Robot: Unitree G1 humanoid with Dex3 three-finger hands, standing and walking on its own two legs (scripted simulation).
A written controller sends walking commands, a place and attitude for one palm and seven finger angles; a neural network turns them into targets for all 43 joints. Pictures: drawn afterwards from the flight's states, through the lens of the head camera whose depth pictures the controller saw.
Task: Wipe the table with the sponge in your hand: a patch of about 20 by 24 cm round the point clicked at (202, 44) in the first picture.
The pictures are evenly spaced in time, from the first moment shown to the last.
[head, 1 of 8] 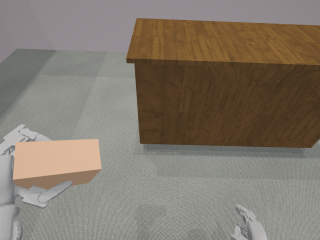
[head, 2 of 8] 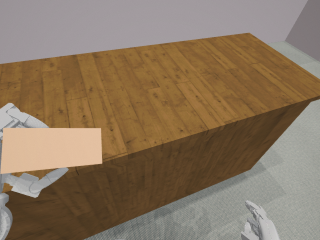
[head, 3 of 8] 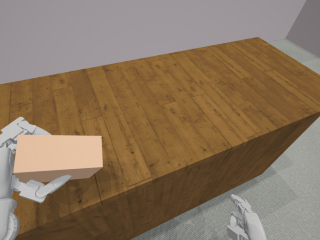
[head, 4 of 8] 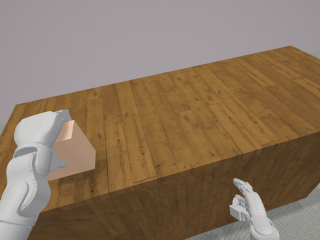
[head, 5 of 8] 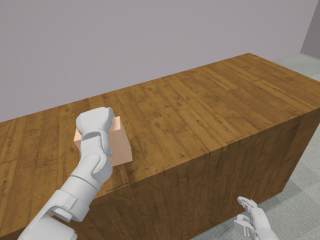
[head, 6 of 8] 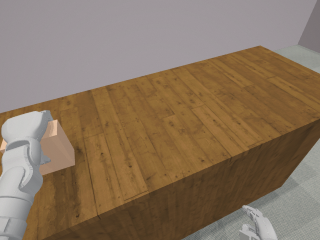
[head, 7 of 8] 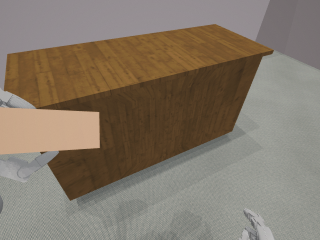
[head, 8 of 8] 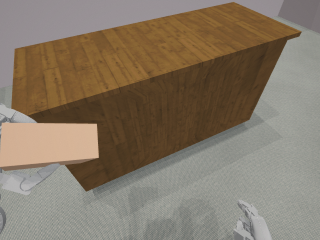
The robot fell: no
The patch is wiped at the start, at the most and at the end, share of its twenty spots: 0.00 0.95 0.95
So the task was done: yes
